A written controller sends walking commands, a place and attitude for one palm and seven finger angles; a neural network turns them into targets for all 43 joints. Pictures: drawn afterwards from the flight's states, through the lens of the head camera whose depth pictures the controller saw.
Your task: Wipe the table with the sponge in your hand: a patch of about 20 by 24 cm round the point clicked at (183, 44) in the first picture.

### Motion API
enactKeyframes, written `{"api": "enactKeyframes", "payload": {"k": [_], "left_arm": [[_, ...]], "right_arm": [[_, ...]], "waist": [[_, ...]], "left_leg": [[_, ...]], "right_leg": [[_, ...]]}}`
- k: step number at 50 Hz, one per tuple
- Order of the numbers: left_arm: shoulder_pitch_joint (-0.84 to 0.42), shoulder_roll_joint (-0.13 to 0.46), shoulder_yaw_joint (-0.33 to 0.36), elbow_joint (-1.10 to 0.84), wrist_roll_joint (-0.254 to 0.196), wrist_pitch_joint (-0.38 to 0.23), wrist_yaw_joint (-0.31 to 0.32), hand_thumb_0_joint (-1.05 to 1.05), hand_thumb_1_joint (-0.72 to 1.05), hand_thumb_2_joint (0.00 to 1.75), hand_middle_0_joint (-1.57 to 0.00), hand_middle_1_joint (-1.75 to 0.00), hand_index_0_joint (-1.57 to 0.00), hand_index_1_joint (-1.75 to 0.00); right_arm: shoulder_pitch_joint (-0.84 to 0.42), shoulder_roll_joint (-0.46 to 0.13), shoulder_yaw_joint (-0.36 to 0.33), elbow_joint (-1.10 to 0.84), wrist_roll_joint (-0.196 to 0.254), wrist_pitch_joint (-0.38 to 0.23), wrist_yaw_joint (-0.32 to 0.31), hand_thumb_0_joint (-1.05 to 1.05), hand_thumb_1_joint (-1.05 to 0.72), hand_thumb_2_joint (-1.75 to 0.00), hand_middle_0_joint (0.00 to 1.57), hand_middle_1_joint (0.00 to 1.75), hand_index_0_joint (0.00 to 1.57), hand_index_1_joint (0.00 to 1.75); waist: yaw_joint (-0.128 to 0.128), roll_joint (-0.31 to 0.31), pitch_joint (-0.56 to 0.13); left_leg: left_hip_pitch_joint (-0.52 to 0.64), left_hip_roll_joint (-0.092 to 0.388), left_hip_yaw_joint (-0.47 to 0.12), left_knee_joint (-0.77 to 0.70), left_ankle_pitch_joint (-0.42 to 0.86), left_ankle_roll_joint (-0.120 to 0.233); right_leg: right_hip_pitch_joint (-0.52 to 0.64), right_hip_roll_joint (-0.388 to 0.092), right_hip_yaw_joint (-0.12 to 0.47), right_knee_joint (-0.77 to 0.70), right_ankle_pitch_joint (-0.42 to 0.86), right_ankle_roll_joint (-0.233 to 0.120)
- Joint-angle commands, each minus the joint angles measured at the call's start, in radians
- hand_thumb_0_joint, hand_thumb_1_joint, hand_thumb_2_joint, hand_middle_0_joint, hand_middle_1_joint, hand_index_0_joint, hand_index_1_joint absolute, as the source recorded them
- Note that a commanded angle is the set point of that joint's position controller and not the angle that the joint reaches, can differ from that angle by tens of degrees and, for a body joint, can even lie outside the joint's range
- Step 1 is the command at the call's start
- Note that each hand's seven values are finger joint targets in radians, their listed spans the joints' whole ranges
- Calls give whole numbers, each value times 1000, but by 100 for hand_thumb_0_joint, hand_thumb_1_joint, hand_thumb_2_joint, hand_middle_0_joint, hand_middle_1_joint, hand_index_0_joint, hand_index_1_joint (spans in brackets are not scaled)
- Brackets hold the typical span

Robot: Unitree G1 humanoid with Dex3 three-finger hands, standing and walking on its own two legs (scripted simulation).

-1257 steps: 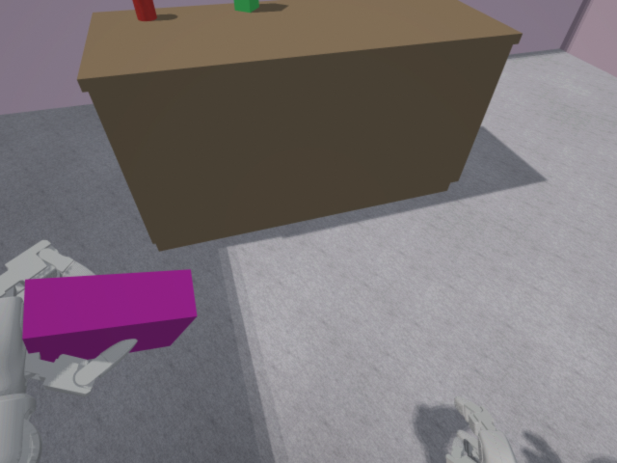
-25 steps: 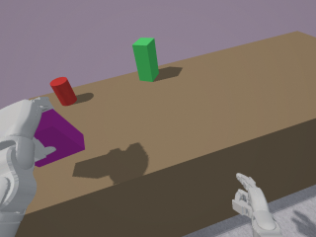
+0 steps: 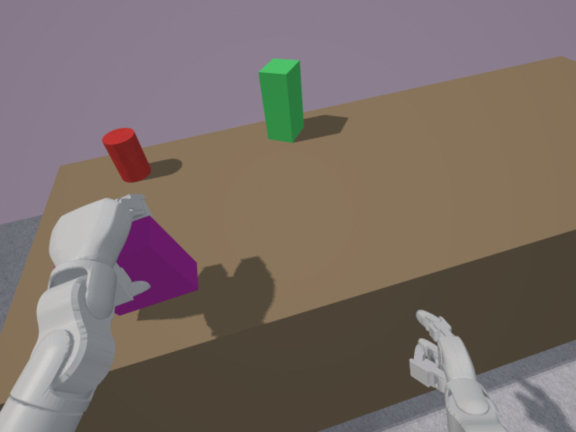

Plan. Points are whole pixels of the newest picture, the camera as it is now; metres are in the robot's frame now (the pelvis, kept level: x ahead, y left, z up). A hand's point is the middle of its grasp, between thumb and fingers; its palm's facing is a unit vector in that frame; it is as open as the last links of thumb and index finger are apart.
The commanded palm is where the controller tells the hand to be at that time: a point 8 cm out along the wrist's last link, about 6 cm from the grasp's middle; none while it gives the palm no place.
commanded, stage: move the sponge above the wiping area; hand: left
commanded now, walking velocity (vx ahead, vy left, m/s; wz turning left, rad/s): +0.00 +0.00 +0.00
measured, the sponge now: (142, 276) +0.26 +0.27 +0.09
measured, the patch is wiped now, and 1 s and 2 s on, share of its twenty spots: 0.00 0.10 0.10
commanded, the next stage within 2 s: none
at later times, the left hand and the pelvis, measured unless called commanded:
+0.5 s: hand (142, 263) +0.27 +0.26 +0.12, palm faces +0.00 -0.07 -1.00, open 9.1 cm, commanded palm +0.23 +0.27 +0.22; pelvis +0.01 -0.02 +0.00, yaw +0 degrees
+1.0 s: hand (122, 251) +0.27 +0.29 +0.14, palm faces +0.09 -0.04 -1.00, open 9.1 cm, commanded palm +0.24 +0.29 +0.21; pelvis +0.01 -0.01 +0.00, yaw +0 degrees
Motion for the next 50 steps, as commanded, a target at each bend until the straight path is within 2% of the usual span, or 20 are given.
{"api": "enactKeyframes", "payload": {"k": [1,3,6,8,9,10,14,19,23,26,28,29,33,34,39,43,44,46,48,50], "left_arm": [[-417,316,169,-248,113,-50,73,0,10,130,-120,-160,-120,-160],[-448,432,272,-247,144,-44,98,0,10,130,-120,-160,-120,-160],[-391,326,218,-129,111,-31,107,0,10,130,-120,-160,-120,-160],[-338,353,265,-80,84,-9,98,0,10,130,-120,-160,-120,-160],[-324,263,190,-67,62,1,81,0,10,130,-120,-160,-120,-160],[-280,280,212,-61,52,5,70,0,10,130,-120,-160,-120,-160],[-169,160,101,-45,20,22,3,0,10,130,-120,-160,-120,-160],[-329,249,105,-148,87,-24,-2,0,10,130,-120,-160,-120,-160],[-481,473,266,-151,183,-76,51,0,10,130,-120,-160,-120,-160],[-384,399,270,-83,138,-116,86,0,10,130,-120,-160,-120,-160],[-330,438,338,-38,94,-105,95,0,10,130,-120,-160,-120,-160],[-300,322,249,-11,67,-93,85,0,10,130,-120,-160,-120,-160],[-163,318,250,101,36,-17,25,0,10,130,-120,-160,-120,-160],[-122,252,183,107,21,-9,-3,0,10,130,-120,-160,-120,-160],[-267,313,145,17,79,-68,-65,0,10,130,-120,-160,-120,-160],[-357,480,303,-167,109,-226,-5,0,10,130,-120,-160,-120,-160],[-352,413,264,-154,106,-249,18,0,10,130,-120,-160,-120,-160],[-297,386,297,-4,93,-255,59,0,10,130,-120,-160,-120,-160],[-354,405,330,56,80,-221,94,0,10,130,-120,-160,-120,-160],[-357,343,281,77,72,-179,114,0,10,130,-120,-160,-120,-160]], "right_arm": [[-240,-85,-37,-184,-24,-72,-16,0,-90,-90,20,30,20,30],[-257,-90,-36,-170,-29,-74,-16,0,-90,-90,20,30,20,30],[-240,-77,-32,-149,-27,-62,-4,0,-90,-90,20,30,20,30],[-265,-85,-36,-141,-15,-56,2,0,-90,-90,20,30,20,30],[-266,-77,-32,-155,-11,-52,5,0,-90,-90,20,30,20,30],[-257,-81,-35,-147,-7,-46,10,0,-90,-90,20,30,20,30],[-255,-84,-34,-176,8,-39,13,0,-90,-90,20,30,20,30],[-243,-88,-35,-197,-3,-55,-8,0,-90,-90,20,30,20,30],[-234,-100,-41,-156,-27,-73,-25,0,-90,-90,20,30,20,30],[-191,-85,-48,-141,-31,-86,-18,0,-90,-90,20,30,20,30],[-220,-93,-51,-128,-21,-84,-12,0,-90,-90,20,30,20,30],[-212,-82,-50,-136,-20,-78,-7,0,-90,-90,20,30,20,30],[-241,-111,-53,-130,-2,-48,7,0,-90,-90,20,30,20,30],[-221,-111,-54,-148,-1,-39,6,0,-90,-90,20,30,20,30],[-208,-108,-48,-178,2,-47,-12,0,-90,-90,20,30,20,30],[-178,-90,-54,-182,-22,-95,-36,0,-90,-90,20,30,20,30],[-149,-76,-53,-184,-32,-105,-43,0,-90,-90,20,30,20,30],[-120,-89,-62,-136,-29,-100,-40,0,-90,-90,20,30,20,30],[-159,-100,-65,-120,-15,-93,-31,0,-90,-90,20,30,20,30],[-161,-99,-69,-120,-14,-81,-19,0,-90,-90,20,30,20,30]], "waist": [[4,43,-304],[24,62,-308],[14,-9,-250],[21,-39,-214],[10,-51,-213],[10,-57,-208],[-15,-81,-169],[-25,-55,-231],[2,24,-299],[4,-16,-315],[18,-24,-281],[4,-37,-258],[-7,-104,-139],[-19,-130,-142],[-48,-74,-204],[-24,-21,-315],[-22,-7,-314],[-28,-36,-220],[-14,10,-160],[-6,8,-192]], "left_leg": [[139,22,-102,-94,18,-11],[132,20,-110,-89,51,-11],[141,16,-87,-71,142,-19],[130,15,-87,-67,126,-21],[119,17,-69,-59,130,-17],[117,19,-68,-55,144,-19],[89,23,-59,-50,78,-10],[118,10,-66,-40,45,5],[171,-6,-80,-23,124,5],[183,-9,-67,-9,227,1],[170,-10,-66,-7,218,-5],[143,-3,-50,-5,217,-3],[74,2,-39,-4,164,-10],[55,6,-29,1,141,-2],[90,-2,-44,10,81,16],[196,-10,-68,27,147,24],[190,-12,-58,25,158,24],[162,-5,-67,7,147,9],[140,1,-70,-15,97,-4],[119,4,-60,-26,109,-12]], "right_leg": [[33,29,66,-58,39,-51],[61,42,118,-56,41,-70],[27,26,83,-98,71,-63],[14,29,120,-114,62,-67],[15,14,83,-113,86,-54],[10,11,81,-111,104,-48],[-22,6,50,-119,83,-32],[-22,9,71,-107,24,-37],[13,22,143,-108,58,-65],[50,12,116,-108,188,-60],[56,11,158,-116,212,-66],[59,-2,109,-110,234,-49],[9,-9,140,-116,242,-35],[13,-15,102,-115,230,-20],[-19,-11,92,-111,115,-17],[1,6,132,-112,133,-40],[1,0,97,-113,128,-40],[-37,4,93,-140,115,-41],[-55,4,126,-149,64,-60],[-22,-5,89,-135,80,-48]]}}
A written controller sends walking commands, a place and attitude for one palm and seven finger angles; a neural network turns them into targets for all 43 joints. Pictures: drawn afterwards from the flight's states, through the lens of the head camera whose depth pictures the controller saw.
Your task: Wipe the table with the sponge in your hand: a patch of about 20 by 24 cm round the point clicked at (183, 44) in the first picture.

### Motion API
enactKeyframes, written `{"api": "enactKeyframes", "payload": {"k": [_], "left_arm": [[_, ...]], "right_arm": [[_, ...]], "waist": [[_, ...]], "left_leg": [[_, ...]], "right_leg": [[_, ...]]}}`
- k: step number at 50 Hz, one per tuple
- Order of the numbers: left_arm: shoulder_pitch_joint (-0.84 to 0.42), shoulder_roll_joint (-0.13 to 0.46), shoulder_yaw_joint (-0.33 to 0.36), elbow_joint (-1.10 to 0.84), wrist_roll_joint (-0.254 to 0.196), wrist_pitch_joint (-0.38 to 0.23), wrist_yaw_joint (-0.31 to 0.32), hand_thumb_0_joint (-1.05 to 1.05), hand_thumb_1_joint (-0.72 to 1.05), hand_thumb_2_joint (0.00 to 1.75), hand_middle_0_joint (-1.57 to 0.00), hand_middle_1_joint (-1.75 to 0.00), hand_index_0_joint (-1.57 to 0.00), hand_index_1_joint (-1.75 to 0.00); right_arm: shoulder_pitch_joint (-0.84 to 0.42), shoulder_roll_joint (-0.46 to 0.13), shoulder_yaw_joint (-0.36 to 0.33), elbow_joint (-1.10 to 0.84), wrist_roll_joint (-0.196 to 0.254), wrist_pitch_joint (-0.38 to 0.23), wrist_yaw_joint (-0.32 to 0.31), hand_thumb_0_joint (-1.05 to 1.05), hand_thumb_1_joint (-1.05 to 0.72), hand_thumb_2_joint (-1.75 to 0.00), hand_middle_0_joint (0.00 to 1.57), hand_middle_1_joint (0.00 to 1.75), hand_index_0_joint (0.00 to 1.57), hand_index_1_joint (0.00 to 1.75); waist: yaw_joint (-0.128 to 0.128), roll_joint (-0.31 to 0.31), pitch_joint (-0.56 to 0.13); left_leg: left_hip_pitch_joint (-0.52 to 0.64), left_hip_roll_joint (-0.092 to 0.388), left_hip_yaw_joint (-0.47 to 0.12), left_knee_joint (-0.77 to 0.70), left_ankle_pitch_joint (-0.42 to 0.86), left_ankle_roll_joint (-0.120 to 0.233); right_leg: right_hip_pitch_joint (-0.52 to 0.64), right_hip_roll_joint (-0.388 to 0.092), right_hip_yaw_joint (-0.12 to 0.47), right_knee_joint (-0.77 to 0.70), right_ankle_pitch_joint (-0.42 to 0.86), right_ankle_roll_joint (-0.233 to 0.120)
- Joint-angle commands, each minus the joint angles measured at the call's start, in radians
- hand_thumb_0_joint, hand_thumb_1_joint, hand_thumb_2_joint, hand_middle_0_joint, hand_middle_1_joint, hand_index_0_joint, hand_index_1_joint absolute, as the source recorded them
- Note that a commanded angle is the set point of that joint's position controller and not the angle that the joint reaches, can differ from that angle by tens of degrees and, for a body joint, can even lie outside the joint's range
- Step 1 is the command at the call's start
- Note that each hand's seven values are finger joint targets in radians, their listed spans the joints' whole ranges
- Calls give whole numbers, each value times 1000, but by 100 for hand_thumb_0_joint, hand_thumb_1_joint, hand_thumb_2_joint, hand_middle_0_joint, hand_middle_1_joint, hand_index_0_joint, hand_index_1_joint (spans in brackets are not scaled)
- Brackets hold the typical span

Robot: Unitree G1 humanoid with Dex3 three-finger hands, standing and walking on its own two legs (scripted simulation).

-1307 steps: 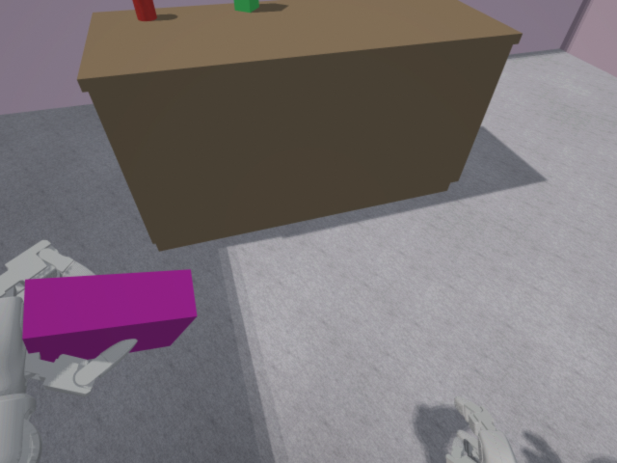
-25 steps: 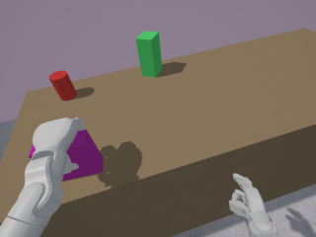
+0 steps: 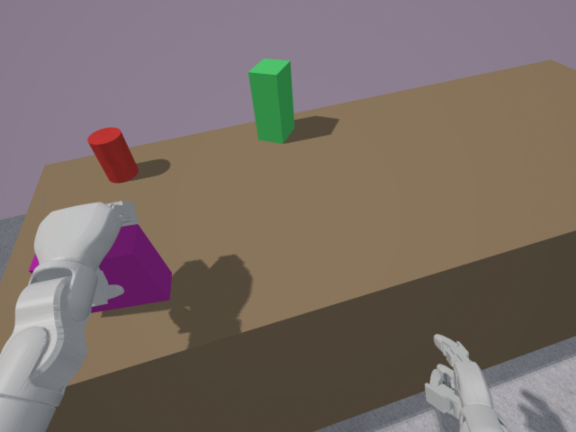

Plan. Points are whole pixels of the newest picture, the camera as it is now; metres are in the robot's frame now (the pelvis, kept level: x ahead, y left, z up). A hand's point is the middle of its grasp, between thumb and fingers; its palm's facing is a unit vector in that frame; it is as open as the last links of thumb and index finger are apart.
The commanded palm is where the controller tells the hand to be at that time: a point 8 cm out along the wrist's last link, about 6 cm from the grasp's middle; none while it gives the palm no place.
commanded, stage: move the sponge above the wiping area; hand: left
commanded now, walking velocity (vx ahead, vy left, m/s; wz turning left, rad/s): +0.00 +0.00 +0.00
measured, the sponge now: (117, 279) +0.26 +0.31 +0.08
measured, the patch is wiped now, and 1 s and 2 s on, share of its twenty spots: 0.10 0.10 0.10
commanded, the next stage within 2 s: none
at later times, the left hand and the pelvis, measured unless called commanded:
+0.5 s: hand (93, 241) +0.26 +0.30 +0.16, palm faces +0.23 -0.07 -0.97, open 9.1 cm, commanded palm +0.21 +0.29 +0.21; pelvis +0.00 +0.02 +0.00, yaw -1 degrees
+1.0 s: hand (84, 242) +0.25 +0.31 +0.17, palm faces +0.18 -0.05 -0.98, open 9.1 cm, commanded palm +0.21 +0.29 +0.21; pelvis +0.00 -0.01 +0.00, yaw -1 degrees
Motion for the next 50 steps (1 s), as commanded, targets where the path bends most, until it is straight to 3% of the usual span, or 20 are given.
{"api": "enactKeyframes", "payload": {"k": [1,3,6,10,12,13,14,18,19,23,24,25,29,34,38,39,42,43,44,50], "left_arm": [[-340,251,210,-90,15,80,96,0,10,130,-120,-160,-120,-160],[-290,261,210,-113,17,123,83,0,10,130,-120,-160,-120,-160],[-228,155,91,-129,8,156,25,0,10,130,-120,-160,-120,-160],[-294,153,47,-203,38,145,-17,0,10,130,-120,-160,-120,-160],[-334,186,69,-274,59,114,-8,0,10,130,-120,-160,-120,-160],[-358,256,131,-323,65,98,10,0,10,130,-120,-160,-120,-160],[-372,207,95,-334,73,89,21,0,10,130,-120,-160,-120,-160],[-394,290,204,-303,92,98,95,0,10,130,-120,-160,-120,-160],[-402,215,152,-280,85,117,107,0,10,130,-120,-160,-120,-160],[-285,191,160,-246,32,187,100,0,10,130,-120,-160,-120,-160],[-270,113,94,-230,12,202,83,0,10,130,-120,-160,-120,-160],[-267,132,100,-229,13,209,72,0,10,130,-120,-160,-120,-160],[-188,29,-8,-271,-1,234,17,0,10,130,-120,-160,-120,-160],[-351,137,22,-369,75,198,24,0,10,130,-120,-160,-120,-160],[-449,345,190,-339,140,172,77,0,10,130,-120,-160,-120,-160],[-470,258,127,-304,139,174,84,0,10,130,-120,-160,-120,-160],[-348,234,159,-206,67,186,90,0,10,130,-120,-160,-120,-160],[-321,277,206,-184,50,204,86,0,10,130,-120,-160,-120,-160],[-284,185,135,-178,24,221,68,0,10,130,-120,-160,-120,-160],[-168,163,77,-131,-4,240,-48,0,10,130,-120,-160,-120,-160]], "right_arm": [[-240,-87,-37,-162,7,-42,14,0,-90,-90,20,30,20,30],[-296,-87,-30,-181,11,-42,21,0,-90,-90,20,30,20,30],[-284,-83,-27,-200,17,-27,29,0,-90,-90,20,30,20,30],[-283,-71,-14,-213,21,-31,27,0,-90,-90,20,30,20,30],[-273,-72,-21,-217,11,-37,23,0,-90,-90,20,30,20,30],[-296,-69,-18,-219,10,-48,20,0,-90,-90,20,30,20,30],[-276,-60,-14,-223,1,-53,18,0,-90,-90,20,30,20,30],[-290,-70,-19,-183,-5,-50,24,0,-90,-90,20,30,20,30],[-287,-60,-17,-183,-6,-47,28,0,-90,-90,20,30,20,30],[-332,-66,-14,-185,8,-26,40,0,-90,-90,20,30,20,30],[-323,-60,-11,-193,13,-19,40,0,-90,-90,20,30,20,30],[-317,-65,-11,-189,17,-13,41,0,-90,-90,20,30,20,30],[-328,-61,-5,-227,28,-3,41,0,-90,-90,20,30,20,30],[-316,-63,-4,-235,12,-21,23,0,-90,-90,20,30,20,30],[-310,-79,-11,-192,-6,-32,12,0,-90,-90,20,30,20,30],[-305,-61,-6,-194,-7,-38,14,0,-90,-90,20,30,20,30],[-304,-64,-14,-170,4,-29,28,0,-90,-90,20,30,20,30],[-325,-75,-14,-166,10,-31,31,0,-90,-90,20,30,20,30],[-331,-65,-12,-178,13,-26,34,0,-90,-90,20,30,20,30],[-297,-83,-10,-202,32,-4,29,0,-90,-90,20,30,20,30]], "waist": [[11,24,-209],[29,20,-219],[-1,-50,-215],[-14,-64,-219],[-6,-35,-259],[5,-4,-266],[10,12,-298],[35,50,-256],[30,48,-264],[41,4,-209],[23,-36,-192],[17,-41,-193],[1,-41,-180],[1,4,-252],[29,40,-286],[24,13,-297],[33,-39,-238],[41,-27,-229],[33,-40,-218],[-12,-116,-138]], "left_leg": [[113,-20,-40,-65,154,2],[106,-24,-46,-72,149,2],[96,-18,-42,-75,133,12],[109,-12,-61,-91,81,20],[142,-7,-77,-97,89,23],[150,-4,-88,-101,75,22],[157,-8,-86,-101,98,22],[163,-2,-105,-120,110,7],[154,-4,-87,-121,130,1],[138,-7,-78,-123,144,-7],[122,-5,-60,-120,139,-3],[120,-3,-59,-121,125,-6],[105,-2,-54,-121,66,6],[125,-9,-71,-120,36,19],[154,-22,-76,-100,109,18],[156,-32,-62,-87,156,18],[150,-29,-52,-80,195,10],[141,-31,-55,-80,188,6],[123,-28,-40,-77,185,9],[71,-23,-27,-45,95,21]], "right_leg": [[-28,-35,95,-108,107,-25],[-7,-33,121,-94,103,-34],[-24,-33,76,-98,102,-9],[-49,-24,62,-88,53,-8],[-40,-18,66,-77,65,-13],[-26,-6,97,-69,56,-26],[-15,-9,60,-62,68,-26],[-15,6,119,-75,68,-49],[-7,1,80,-73,79,-44],[-10,0,105,-97,81,-43],[-14,-9,69,-102,88,-31],[-24,-11,72,-104,81,-25],[-35,-9,54,-100,65,-19],[-13,1,77,-73,31,-28],[16,12,152,-89,40,-52],[20,7,122,-90,67,-52],[8,-8,130,-115,122,-39],[11,-3,160,-115,122,-47],[15,-14,121,-109,135,-31],[-61,-31,127,-122,90,0]]}}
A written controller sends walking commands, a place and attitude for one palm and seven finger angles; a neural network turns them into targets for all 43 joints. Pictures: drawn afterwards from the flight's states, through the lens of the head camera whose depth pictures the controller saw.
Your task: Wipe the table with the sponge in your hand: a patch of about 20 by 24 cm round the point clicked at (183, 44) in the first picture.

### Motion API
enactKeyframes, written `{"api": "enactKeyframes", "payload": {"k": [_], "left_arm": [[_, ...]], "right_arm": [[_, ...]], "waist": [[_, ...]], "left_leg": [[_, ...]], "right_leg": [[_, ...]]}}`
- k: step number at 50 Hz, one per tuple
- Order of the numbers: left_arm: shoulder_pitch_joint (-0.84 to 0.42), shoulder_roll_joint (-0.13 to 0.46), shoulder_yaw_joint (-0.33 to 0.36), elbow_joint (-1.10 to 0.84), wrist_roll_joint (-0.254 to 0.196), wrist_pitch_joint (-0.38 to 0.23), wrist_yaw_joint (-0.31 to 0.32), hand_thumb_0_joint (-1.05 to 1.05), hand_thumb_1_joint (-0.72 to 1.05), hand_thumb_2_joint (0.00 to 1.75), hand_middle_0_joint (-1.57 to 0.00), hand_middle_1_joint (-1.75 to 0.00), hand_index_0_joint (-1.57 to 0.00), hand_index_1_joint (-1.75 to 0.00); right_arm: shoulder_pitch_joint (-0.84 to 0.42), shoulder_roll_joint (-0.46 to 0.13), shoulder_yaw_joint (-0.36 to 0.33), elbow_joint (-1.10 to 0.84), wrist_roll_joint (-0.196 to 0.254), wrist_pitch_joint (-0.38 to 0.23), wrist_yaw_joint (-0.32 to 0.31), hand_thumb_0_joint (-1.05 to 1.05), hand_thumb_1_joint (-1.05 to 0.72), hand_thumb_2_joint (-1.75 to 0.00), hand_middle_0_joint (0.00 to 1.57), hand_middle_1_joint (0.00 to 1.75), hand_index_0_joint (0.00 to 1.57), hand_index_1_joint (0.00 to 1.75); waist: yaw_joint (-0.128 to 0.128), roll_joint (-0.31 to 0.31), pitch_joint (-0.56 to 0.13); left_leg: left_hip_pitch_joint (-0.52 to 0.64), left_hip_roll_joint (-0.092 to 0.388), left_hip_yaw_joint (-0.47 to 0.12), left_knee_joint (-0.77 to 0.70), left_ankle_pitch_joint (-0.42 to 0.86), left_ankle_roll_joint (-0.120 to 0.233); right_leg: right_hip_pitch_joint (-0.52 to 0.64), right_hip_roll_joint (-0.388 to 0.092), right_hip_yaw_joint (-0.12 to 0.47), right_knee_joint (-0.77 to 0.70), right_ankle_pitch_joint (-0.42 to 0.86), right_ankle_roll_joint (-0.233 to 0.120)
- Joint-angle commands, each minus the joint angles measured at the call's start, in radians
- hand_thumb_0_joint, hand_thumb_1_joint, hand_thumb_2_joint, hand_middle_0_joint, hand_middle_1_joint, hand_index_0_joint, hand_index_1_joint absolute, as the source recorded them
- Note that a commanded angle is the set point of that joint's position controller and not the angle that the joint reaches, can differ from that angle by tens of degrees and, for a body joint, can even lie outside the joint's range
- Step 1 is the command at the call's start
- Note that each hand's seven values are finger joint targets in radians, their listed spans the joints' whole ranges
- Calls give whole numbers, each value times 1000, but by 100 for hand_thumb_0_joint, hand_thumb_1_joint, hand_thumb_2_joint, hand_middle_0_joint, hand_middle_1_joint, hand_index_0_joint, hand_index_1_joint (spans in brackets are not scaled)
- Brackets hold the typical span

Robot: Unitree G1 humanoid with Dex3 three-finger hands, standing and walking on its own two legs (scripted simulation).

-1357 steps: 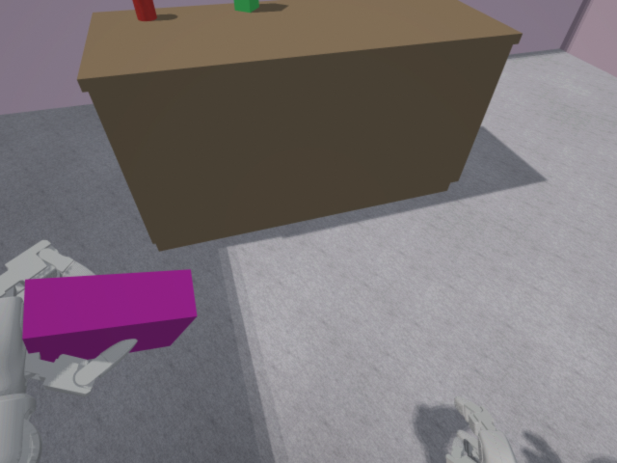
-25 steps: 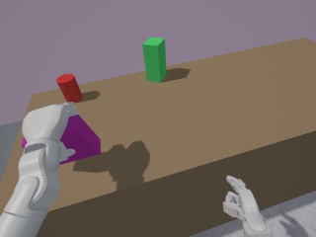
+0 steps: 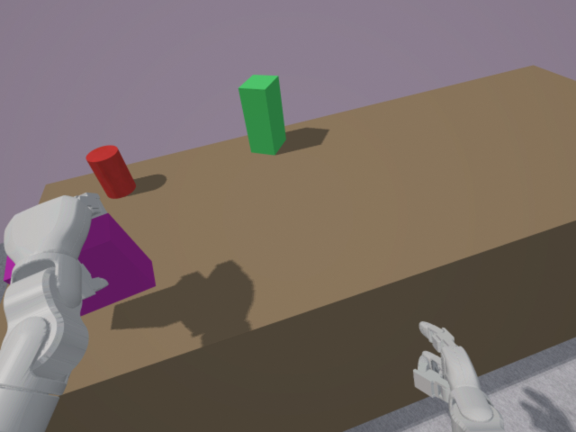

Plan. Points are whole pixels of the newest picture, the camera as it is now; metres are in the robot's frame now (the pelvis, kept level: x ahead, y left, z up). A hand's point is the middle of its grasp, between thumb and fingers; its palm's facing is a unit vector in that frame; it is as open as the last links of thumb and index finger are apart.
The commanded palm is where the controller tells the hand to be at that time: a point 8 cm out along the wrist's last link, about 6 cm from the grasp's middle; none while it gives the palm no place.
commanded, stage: move the sponge above the wiping area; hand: left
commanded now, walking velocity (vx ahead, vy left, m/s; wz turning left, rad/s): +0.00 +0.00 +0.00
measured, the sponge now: (98, 276) +0.26 +0.33 +0.11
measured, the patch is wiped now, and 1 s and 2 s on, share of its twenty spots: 0.10 0.10 0.10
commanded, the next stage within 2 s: lower the sponge onto the table in 1.88 s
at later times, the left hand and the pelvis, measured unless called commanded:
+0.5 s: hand (85, 262) +0.26 +0.33 +0.14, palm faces +0.06 -0.06 -1.00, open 9.1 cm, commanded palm +0.21 +0.31 +0.21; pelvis +0.00 +0.01 +0.00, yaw +0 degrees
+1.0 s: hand (110, 272) +0.25 +0.29 +0.13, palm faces +0.10 -0.15 -0.98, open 9.1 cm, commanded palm +0.22 +0.30 +0.22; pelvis -0.01 +0.02 +0.00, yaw +0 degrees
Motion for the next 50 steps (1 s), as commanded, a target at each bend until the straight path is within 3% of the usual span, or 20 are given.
{"api": "enactKeyframes", "payload": {"k": [1,4,7,8,11,13,16,18,19,21,26,28,31,33,34,38,44,46,48,50], "left_arm": [[-156,181,45,-108,19,-16,-54,0,10,130,-120,-160,-120,-160],[-237,251,69,-210,64,-82,-65,0,10,130,-120,-160,-120,-160],[-284,353,180,-340,78,-197,-20,0,10,130,-120,-160,-120,-160],[-294,441,265,-367,76,-224,9,0,10,130,-120,-160,-120,-160],[-262,347,255,-224,52,-240,73,0,10,130,-120,-160,-120,-160],[-318,351,266,-146,34,-196,102,0,10,130,-120,-160,-120,-160],[-327,261,166,-6,4,-125,89,0,10,130,-120,-160,-120,-160],[-287,282,169,-8,-1,-100,54,0,10,130,-120,-160,-120,-160],[-262,197,87,-13,-4,-92,29,0,10,130,-120,-160,-120,-160],[-169,182,65,-55,2,-86,-13,0,10,130,-120,-160,-120,-160],[-168,225,87,-266,34,-142,-50,0,10,130,-120,-160,-120,-160],[-250,357,209,-367,56,-190,-4,0,10,130,-120,-160,-120,-160],[-263,292,198,-348,85,-206,76,0,10,130,-120,-160,-120,-160],[-290,326,245,-345,82,-175,128,0,10,130,-120,-160,-120,-160],[-315,235,175,-301,64,-154,137,0,10,130,-120,-160,-120,-160],[-322,175,111,-191,17,-88,111,0,10,130,-120,-160,-120,-160],[-232,31,-49,-206,12,-37,26,0,10,130,-120,-160,-120,-160],[-272,59,-51,-237,35,-45,19,0,10,130,-120,-160,-120,-160],[-324,204,56,-297,84,-52,31,0,10,130,-120,-160,-120,-160],[-391,243,84,-325,124,-62,49,0,10,130,-120,-160,-120,-160]], "right_arm": [[-232,-96,-39,-202,11,-50,-18,0,-90,-90,20,30,20,30],[-228,-93,-42,-224,-3,-75,-31,0,-90,-90,20,30,20,30],[-187,-78,-51,-225,-21,-105,-44,0,-90,-90,20,30,20,30],[-187,-85,-54,-216,-27,-123,-51,0,-90,-90,20,30,20,30],[-148,-79,-61,-174,-29,-119,-50,0,-90,-90,20,30,20,30],[-182,-89,-66,-159,-11,-112,-43,0,-90,-90,20,30,20,30],[-195,-102,-67,-144,-2,-90,-36,0,-90,-90,20,30,20,30],[-231,-105,-59,-162,6,-92,-37,0,-90,-90,20,30,20,30],[-228,-100,-58,-183,4,-90,-37,0,-90,-90,20,30,20,30],[-217,-102,-60,-194,3,-85,-27,0,-90,-90,20,30,20,30],[-211,-84,-52,-230,-8,-86,-13,0,-90,-90,20,30,20,30],[-219,-82,-53,-224,-17,-101,-21,0,-90,-90,20,30,20,30],[-181,-70,-54,-201,-32,-106,-19,0,-90,-90,20,30,20,30],[-213,-75,-58,-190,-25,-105,-13,0,-90,-90,20,30,20,30],[-207,-68,-57,-186,-22,-97,-12,0,-90,-90,20,30,20,30],[-251,-73,-46,-176,4,-80,-20,0,-90,-90,20,30,20,30],[-250,-68,-35,-215,12,-68,-16,0,-90,-90,20,30,20,30],[-239,-73,-37,-212,5,-65,-17,0,-90,-90,20,30,20,30],[-246,-81,-38,-217,-3,-73,-22,0,-90,-90,20,30,20,30],[-237,-73,-35,-212,-14,-80,-23,0,-90,-90,20,30,20,30]], "waist": [[-18,-131,-101],[-10,-93,-194],[8,-61,-277],[20,-25,-279],[9,-28,-178],[16,-10,-109],[1,-61,-75],[13,-72,-94],[4,-83,-125],[5,-100,-172],[4,-85,-217],[20,-57,-225],[29,1,-217],[47,45,-193],[34,35,-186],[15,-36,-102],[0,-65,-161],[-4,-52,-175],[13,-46,-221],[26,-22,-275]], "left_leg": [[54,-34,-39,-8,55,36],[92,-44,-45,14,69,48],[166,-56,-50,35,165,54],[176,-54,-52,40,164,49],[143,-49,-47,17,165,33],[119,-42,-52,-4,106,23],[68,-33,-38,-28,52,17],[59,-43,-43,-29,41,20],[55,-39,-34,-23,49,24],[68,-36,-39,-11,92,31],[106,-33,-55,-10,130,46],[136,-29,-75,-11,134,44],[157,-25,-80,-34,183,29],[150,-20,-94,-49,156,20],[143,-18,-82,-60,136,15],[109,-20,-74,-99,8,9],[91,-13,-76,-105,-29,15],[102,-7,-88,-110,-26,19],[94,-9,-96,-104,-16,25],[120,-19,-89,-90,80,26]], "right_leg": [[-68,-40,112,-119,55,11],[-42,-42,122,-101,40,3],[-5,-41,142,-93,150,-4],[-5,-34,181,-96,146,-19],[-35,-33,151,-122,136,-20],[-66,-32,184,-143,55,-32],[-68,-42,135,-150,8,-7],[-56,-44,152,-139,-7,-10],[-36,-49,115,-124,24,-2],[-11,-50,104,-98,107,3],[-13,-40,78,-78,127,4],[-21,-23,121,-79,99,-15],[-29,-14,89,-87,96,-28],[-27,-6,132,-89,66,-46],[-29,-11,90,-93,56,-37],[-67,-12,100,-125,-15,-27],[-35,-15,38,-95,28,-11],[-32,-10,35,-85,40,-11],[8,2,80,-62,30,-23],[34,1,69,-53,56,-28]]}}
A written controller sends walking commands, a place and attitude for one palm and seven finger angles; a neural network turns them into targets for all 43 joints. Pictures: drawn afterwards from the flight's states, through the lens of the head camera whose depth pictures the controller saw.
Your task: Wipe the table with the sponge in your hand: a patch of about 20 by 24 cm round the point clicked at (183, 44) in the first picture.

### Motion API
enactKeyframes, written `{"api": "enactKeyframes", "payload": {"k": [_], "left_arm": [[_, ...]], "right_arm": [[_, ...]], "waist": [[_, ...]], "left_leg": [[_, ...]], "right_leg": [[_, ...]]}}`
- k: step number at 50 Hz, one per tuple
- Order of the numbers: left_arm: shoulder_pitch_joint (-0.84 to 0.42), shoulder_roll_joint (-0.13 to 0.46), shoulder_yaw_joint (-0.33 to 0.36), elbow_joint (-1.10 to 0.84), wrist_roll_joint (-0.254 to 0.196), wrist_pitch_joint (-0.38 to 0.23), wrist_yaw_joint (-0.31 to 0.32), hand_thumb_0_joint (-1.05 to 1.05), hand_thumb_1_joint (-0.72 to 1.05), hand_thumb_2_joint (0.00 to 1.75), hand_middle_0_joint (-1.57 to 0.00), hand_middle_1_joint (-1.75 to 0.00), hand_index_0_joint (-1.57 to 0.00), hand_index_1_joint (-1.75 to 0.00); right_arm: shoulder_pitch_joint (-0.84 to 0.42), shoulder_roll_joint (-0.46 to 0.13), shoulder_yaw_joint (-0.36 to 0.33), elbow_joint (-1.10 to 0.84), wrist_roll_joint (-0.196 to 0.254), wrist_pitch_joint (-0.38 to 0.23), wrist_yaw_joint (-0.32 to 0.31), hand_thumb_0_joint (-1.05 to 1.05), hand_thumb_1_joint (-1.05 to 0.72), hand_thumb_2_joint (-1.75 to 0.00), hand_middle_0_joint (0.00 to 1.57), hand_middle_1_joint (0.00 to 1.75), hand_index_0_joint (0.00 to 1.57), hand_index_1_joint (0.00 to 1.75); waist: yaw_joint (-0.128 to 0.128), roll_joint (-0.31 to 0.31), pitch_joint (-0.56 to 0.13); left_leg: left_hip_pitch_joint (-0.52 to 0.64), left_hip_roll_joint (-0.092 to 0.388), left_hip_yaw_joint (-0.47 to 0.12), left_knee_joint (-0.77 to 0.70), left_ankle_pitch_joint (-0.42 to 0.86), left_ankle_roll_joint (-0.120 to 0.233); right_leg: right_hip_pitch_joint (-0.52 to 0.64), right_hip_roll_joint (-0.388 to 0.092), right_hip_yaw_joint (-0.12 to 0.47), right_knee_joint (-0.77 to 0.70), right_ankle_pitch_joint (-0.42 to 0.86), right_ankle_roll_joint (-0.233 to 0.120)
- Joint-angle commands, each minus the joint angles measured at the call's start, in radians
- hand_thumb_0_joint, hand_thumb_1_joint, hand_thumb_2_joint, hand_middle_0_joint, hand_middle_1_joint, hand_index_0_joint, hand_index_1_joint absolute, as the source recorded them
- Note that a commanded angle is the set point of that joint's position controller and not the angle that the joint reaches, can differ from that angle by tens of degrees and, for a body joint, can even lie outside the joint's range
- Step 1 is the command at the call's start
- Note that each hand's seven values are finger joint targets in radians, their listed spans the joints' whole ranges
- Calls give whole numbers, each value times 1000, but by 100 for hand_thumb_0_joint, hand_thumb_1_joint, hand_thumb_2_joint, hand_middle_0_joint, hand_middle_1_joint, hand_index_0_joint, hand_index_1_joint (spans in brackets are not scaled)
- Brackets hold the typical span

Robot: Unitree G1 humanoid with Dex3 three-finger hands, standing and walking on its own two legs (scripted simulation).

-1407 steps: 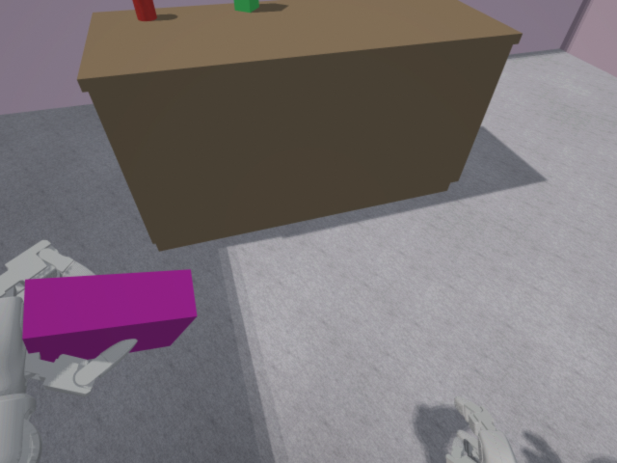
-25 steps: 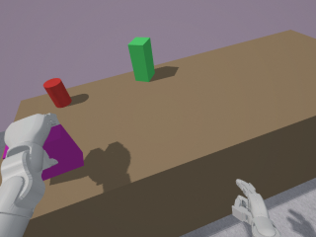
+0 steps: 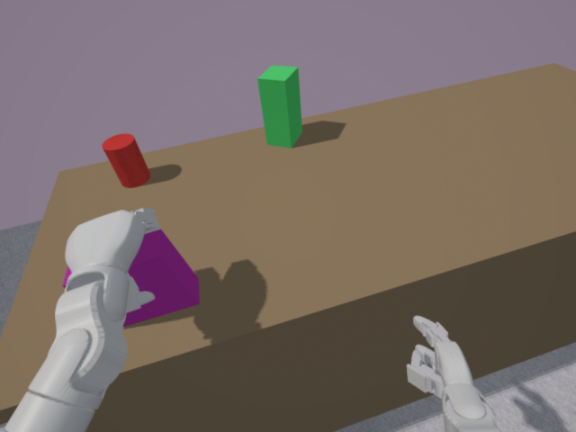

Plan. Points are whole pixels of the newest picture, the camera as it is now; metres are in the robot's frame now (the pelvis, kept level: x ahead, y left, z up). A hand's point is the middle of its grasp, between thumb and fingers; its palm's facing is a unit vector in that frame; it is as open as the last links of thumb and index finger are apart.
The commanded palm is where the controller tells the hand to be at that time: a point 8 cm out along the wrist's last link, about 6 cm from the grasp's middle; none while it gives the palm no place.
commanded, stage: move the sponge above the wiping area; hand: left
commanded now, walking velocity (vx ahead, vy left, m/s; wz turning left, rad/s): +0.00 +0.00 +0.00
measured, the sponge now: (146, 289) +0.26 +0.27 +0.07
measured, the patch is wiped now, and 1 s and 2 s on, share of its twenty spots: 0.10 0.10 0.10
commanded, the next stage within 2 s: lower the sponge onto the table in 0.88 s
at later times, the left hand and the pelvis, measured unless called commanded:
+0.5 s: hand (131, 277) +0.25 +0.27 +0.12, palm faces +0.00 -0.06 -1.00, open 9.1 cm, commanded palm +0.22 +0.28 +0.22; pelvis +0.00 -0.02 +0.00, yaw +0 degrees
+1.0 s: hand (114, 264) +0.25 +0.28 +0.14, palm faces +0.14 -0.05 -0.99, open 9.1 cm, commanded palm +0.22 +0.28 +0.22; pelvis +0.00 -0.01 +0.00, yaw +0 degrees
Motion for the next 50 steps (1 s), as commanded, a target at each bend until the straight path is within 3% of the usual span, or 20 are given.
{"api": "enactKeyframes", "payload": {"k": [1,3,4,8,9,13,14,19,23,26,28,29,36,38,39,41,43,46,48,50], "left_arm": [[-394,358,238,-253,114,-39,68,0,10,130,-120,-160,-120,-160],[-429,458,328,-250,131,-38,95,0,10,130,-120,-160,-120,-160],[-440,352,248,-238,119,-35,98,0,10,130,-120,-160,-120,-160],[-272,339,288,-177,41,3,89,0,10,130,-120,-160,-120,-160],[-222,270,238,-165,9,15,69,0,10,130,-120,-160,-120,-160],[-129,244,200,-133,-14,25,0,0,10,130,-120,-160,-120,-160],[-127,189,144,-133,-20,24,-17,0,10,130,-120,-160,-120,-160],[-328,341,192,-249,64,-57,-20,0,10,130,-120,-160,-120,-160],[-422,534,374,-264,96,-147,47,0,10,130,-120,-160,-120,-160],[-400,406,320,-109,49,-158,85,0,10,130,-120,-160,-120,-160],[-428,428,341,-60,29,-129,94,0,10,130,-120,-160,-120,-160],[-401,371,301,-2,10,-107,87,0,10,130,-120,-160,-120,-160],[-126,269,193,-65,-15,-38,-50,0,10,130,-120,-160,-120,-160],[-112,334,244,-145,-2,-58,-62,0,10,130,-120,-160,-120,-160],[-139,305,207,-177,11,-69,-70,0,10,130,-120,-160,-120,-160],[-171,382,284,-249,21,-123,-45,0,10,130,-120,-160,-120,-160],[-256,531,417,-334,43,-171,12,0,10,130,-120,-160,-120,-160],[-311,434,377,-238,53,-183,98,0,10,130,-120,-160,-120,-160],[-394,433,370,-214,45,-159,134,0,10,130,-120,-160,-120,-160],[-418,342,289,-113,26,-118,140,0,10,130,-120,-160,-120,-160]], "right_arm": [[-234,-102,-45,-171,-21,-63,-10,0,-90,-90,20,30,20,30],[-243,-108,-48,-155,-22,-66,-10,0,-90,-90,20,30,20,30],[-250,-88,-41,-164,-20,-69,-7,0,-90,-90,20,30,20,30],[-273,-97,-50,-151,-5,-60,14,0,-90,-90,20,30,20,30],[-269,-94,-47,-164,-3,-54,14,0,-90,-90,20,30,20,30],[-265,-106,-49,-168,14,-40,9,0,-90,-90,20,30,20,30],[-255,-103,-45,-187,13,-39,5,0,-90,-90,20,30,20,30],[-235,-108,-49,-196,-5,-71,-22,0,-90,-90,20,30,20,30],[-205,-114,-57,-159,-23,-99,-42,0,-90,-90,20,30,20,30],[-181,-102,-62,-128,-17,-97,-41,0,-90,-90,20,30,20,30],[-212,-108,-62,-121,-4,-95,-34,0,-90,-90,20,30,20,30],[-209,-109,-62,-119,-6,-89,-32,0,-90,-90,20,30,20,30],[-228,-121,-60,-180,6,-53,2,0,-90,-90,20,30,20,30],[-239,-115,-60,-193,8,-56,5,0,-90,-90,20,30,20,30],[-232,-112,-54,-208,-2,-57,4,0,-90,-90,20,30,20,30],[-203,-110,-58,-205,-12,-64,-2,0,-90,-90,20,30,20,30],[-203,-113,-61,-197,-22,-82,-16,0,-90,-90,20,30,20,30],[-166,-101,-69,-161,-25,-86,-25,0,-90,-90,20,30,20,30],[-201,-101,-69,-148,-11,-91,-22,0,-90,-90,20,30,20,30],[-207,-99,-67,-127,-4,-87,-20,0,-90,-90,20,30,20,30]], "waist": [[18,-4,-282],[30,26,-270],[24,15,-266],[34,-7,-206],[29,-40,-196],[-11,-82,-109],[-15,-93,-117],[-17,-50,-232],[2,5,-267],[-5,6,-189],[2,38,-153],[2,6,-150],[-11,-104,-195],[-12,-116,-210],[-11,-112,-216],[-3,-101,-235],[15,-44,-250],[7,4,-196],[9,71,-167],[-2,45,-151]], "left_leg": [[125,14,-96,-73,80,-8],[124,11,-99,-69,87,-8],[127,2,-84,-60,127,-10],[126,3,-76,-45,156,-17],[108,4,-66,-40,146,-13],[76,11,-57,-28,60,-9],[69,12,-56,-27,33,-5],[121,-5,-65,0,36,11],[174,-15,-69,14,98,9],[152,-14,-62,-7,105,-4],[136,-11,-62,-17,76,-13],[107,-8,-56,-18,69,-14],[70,1,-46,12,112,2],[81,2,-55,17,103,8],[79,-1,-49,20,108,13],[108,-1,-56,20,119,16],[137,-3,-69,21,118,12],[148,-3,-69,-3,110,-2],[149,-1,-78,-24,65,-13],[127,1,-72,-45,28,-20]], "right_leg": [[43,40,62,-53,49,-63],[48,48,116,-61,38,-77],[44,41,85,-64,60,-75],[21,30,112,-90,95,-70],[25,20,78,-91,105,-57],[-53,14,103,-110,52,-41],[-53,8,76,-111,31,-36],[-32,5,102,-97,-4,-41],[-11,17,169,-113,39,-63],[-22,16,129,-137,46,-60],[-39,12,161,-143,18,-67],[-19,5,127,-137,23,-60],[10,-9,91,-80,171,-27],[0,-1,114,-69,148,-30],[2,-6,87,-63,150,-27],[-4,-2,88,-69,135,-27],[-4,10,142,-77,102,-48],[-40,20,120,-112,34,-61],[-53,23,151,-122,-12,-76],[-54,16,105,-124,-29,-61]]}}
